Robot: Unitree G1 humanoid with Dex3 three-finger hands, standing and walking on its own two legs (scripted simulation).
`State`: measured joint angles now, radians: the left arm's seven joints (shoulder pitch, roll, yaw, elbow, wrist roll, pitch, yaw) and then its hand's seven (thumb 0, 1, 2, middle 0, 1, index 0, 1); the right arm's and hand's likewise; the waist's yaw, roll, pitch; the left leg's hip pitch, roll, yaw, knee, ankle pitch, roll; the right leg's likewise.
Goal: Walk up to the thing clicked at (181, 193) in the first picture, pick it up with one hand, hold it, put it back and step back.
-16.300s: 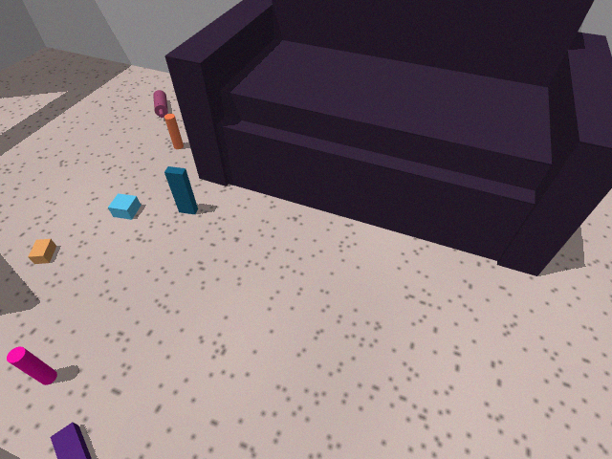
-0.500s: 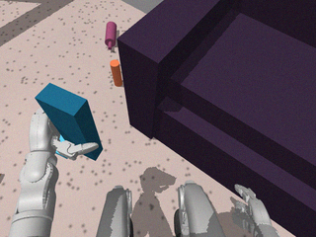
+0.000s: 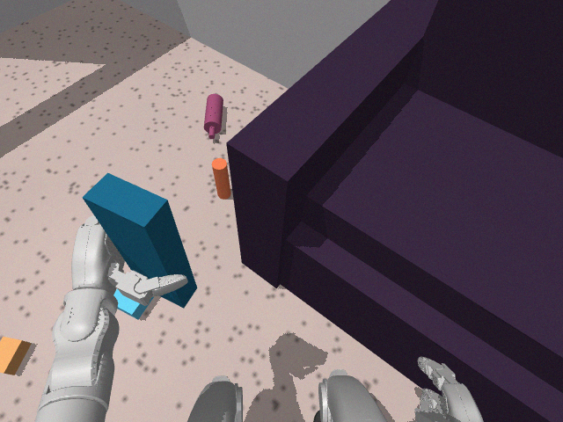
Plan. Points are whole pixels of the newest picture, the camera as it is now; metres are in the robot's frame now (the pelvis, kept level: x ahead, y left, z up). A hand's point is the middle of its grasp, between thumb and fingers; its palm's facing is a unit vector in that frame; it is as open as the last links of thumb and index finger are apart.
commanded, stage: hold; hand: left
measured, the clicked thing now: (152, 252) +0.34 +0.17 +0.03
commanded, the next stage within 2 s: crouch in 1.16 s
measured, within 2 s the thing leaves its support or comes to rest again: neither
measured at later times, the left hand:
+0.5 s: hand (146, 233) +0.34 +0.17 +0.08, palm faces +0.04 -1.00 -0.01, open 9.7 cm
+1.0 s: hand (145, 226) +0.34 +0.16 +0.10, palm faces +0.03 -1.00 +0.00, open 9.7 cm
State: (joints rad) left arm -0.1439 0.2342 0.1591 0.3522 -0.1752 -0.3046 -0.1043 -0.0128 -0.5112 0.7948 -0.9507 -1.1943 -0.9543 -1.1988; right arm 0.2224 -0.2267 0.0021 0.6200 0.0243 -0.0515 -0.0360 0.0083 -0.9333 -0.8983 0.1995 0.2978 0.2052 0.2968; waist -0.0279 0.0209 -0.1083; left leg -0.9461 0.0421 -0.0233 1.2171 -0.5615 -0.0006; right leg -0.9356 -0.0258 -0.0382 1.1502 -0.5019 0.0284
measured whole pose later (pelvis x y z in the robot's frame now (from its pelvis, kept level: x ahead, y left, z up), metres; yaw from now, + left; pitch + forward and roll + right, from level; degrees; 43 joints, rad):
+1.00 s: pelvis +0.01 -0.01 +0.05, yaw +0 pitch +7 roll -1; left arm -0.14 0.20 0.16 0.45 -0.19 -0.35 -0.16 -0.01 -0.53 0.82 -0.96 -1.19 -0.96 -1.19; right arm 0.23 -0.23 0.00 0.65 0.01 -0.03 -0.05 0.01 -0.93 -0.90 0.20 0.30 0.20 0.30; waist -0.02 0.02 -0.04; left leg -0.57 0.04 -0.01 0.90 -0.45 -0.01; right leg -0.58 -0.02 -0.03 0.86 -0.40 0.02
